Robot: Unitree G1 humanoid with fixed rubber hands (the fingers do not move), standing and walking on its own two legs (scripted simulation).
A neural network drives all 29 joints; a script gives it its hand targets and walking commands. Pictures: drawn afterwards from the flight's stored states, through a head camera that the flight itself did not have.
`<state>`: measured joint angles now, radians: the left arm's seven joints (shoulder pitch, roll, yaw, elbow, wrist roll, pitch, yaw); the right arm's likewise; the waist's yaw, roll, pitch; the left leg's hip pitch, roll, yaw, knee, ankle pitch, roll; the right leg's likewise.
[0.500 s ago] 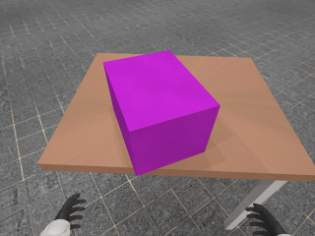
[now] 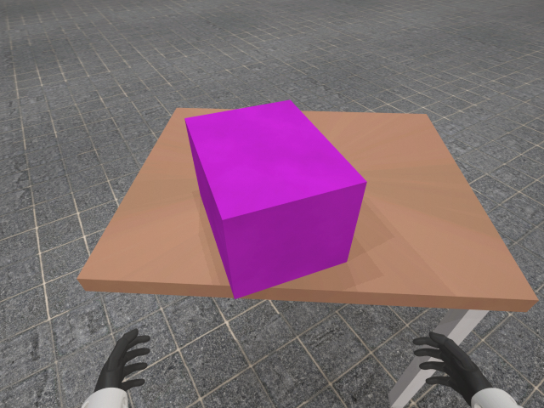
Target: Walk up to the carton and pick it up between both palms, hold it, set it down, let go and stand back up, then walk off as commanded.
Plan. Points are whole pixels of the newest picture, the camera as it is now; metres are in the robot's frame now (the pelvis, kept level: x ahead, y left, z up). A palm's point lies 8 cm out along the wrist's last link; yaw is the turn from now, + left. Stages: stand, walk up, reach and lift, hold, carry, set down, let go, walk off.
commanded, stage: reach and lift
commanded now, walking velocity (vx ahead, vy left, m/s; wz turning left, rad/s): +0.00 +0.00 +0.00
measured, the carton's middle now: (265, 189) +0.49 +0.02 +0.07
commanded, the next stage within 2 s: none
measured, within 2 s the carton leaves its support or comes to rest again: neither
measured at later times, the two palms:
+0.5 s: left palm (105, 351) +0.20 +0.23 +0.05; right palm (455, 342) +0.21 -0.24 +0.02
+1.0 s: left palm (122, 328) +0.21 +0.19 +0.09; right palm (473, 311) +0.23 -0.27 +0.06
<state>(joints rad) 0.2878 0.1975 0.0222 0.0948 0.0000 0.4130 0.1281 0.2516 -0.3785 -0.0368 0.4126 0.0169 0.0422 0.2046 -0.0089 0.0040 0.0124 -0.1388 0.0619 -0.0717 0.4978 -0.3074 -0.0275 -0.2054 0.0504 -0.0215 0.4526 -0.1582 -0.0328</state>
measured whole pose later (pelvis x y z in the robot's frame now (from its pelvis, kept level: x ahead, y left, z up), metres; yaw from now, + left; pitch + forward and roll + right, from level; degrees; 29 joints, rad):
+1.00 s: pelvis +0.03 +0.01 +0.01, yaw +0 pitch -3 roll -1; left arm 0.44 -0.03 -0.05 -0.49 -0.01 0.38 0.31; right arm 0.28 -0.56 -0.04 0.11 0.34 0.02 0.29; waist 0.00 -0.01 -0.02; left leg -0.10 0.06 -0.07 0.39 -0.24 -0.07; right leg -0.17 0.05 -0.02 0.37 -0.15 -0.04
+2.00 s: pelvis +0.02 +0.01 +0.01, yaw +0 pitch -2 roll -1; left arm -0.32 0.05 0.08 -0.29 -0.01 0.89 0.33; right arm -0.59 -0.59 -0.04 0.54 0.40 0.35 0.19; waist 0.07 -0.01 0.01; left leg -0.11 0.06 -0.07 0.38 -0.23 -0.07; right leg -0.17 0.05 -0.02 0.32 -0.12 -0.04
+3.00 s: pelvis +0.04 +0.02 +0.01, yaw +0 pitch +4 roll -1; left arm -0.76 0.12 0.08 0.12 -0.08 0.86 0.32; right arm -1.11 -0.59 -0.04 1.01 0.40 0.37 0.21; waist 0.16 0.01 -0.05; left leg -0.22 0.06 -0.07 0.38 -0.23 -0.06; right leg -0.27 0.05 -0.02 0.30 -0.11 -0.03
